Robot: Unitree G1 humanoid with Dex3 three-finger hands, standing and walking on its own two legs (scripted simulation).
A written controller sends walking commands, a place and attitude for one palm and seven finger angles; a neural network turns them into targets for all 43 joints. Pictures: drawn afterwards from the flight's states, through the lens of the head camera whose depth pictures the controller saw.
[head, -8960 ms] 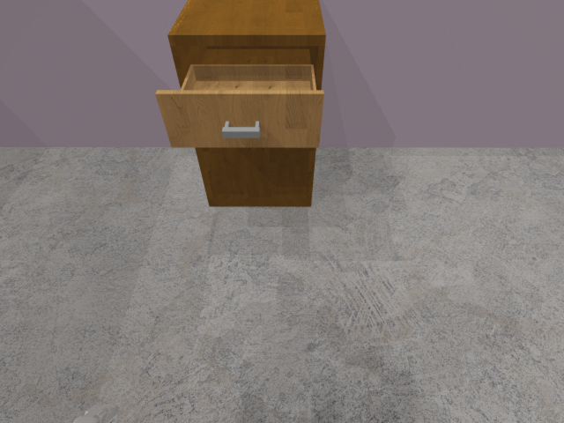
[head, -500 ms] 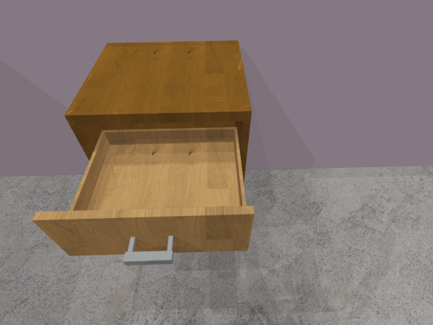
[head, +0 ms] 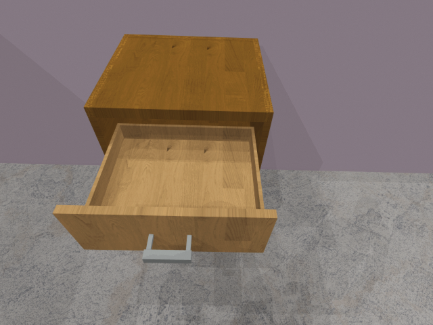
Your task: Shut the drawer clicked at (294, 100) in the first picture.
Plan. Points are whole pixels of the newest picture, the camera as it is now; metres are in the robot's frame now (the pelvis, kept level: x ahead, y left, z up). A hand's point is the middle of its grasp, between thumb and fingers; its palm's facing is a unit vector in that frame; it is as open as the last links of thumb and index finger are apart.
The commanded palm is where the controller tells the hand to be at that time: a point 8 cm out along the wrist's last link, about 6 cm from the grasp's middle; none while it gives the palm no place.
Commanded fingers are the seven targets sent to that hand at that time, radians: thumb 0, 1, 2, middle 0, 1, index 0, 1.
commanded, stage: raise the hand and make a fist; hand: left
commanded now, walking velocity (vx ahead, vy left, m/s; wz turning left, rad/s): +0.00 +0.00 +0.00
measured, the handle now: (168, 247) +0.29 +0.13 -0.09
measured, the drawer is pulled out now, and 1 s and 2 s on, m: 0.29 0.29 0.29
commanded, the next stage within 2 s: bring the fist close to the handle in 1.88 s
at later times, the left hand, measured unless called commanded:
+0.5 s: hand out of the picture +0.09 +0.15 -0.06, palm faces +0.23 -0.97 -0.07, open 5.4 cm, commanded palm +0.09 +0.19 -0.04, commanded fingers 0.00 0.90 0.90 -0.74 -0.88 -0.74 -0.88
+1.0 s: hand out of the picture +0.12 +0.11 -0.01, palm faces +0.09 -1.00 -0.03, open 3.2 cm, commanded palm +0.07 +0.16 -0.01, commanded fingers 0.00 0.90 0.90 -1.24 -1.43 -1.24 -1.43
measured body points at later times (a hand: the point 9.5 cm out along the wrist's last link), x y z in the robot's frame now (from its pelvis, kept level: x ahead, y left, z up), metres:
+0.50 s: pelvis -0.05 -0.06 -0.09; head +0.00 -0.04 +0.36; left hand +0.07 +0.20 -0.05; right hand +0.22 -0.28 -0.11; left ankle -0.02 +0.06 -0.74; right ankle -0.02 -0.11 -0.74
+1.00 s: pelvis -0.04 -0.05 -0.08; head +0.02 -0.06 +0.37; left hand +0.11 +0.17 -0.01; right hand +0.14 -0.30 -0.16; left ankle -0.02 +0.06 -0.74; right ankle -0.02 -0.11 -0.74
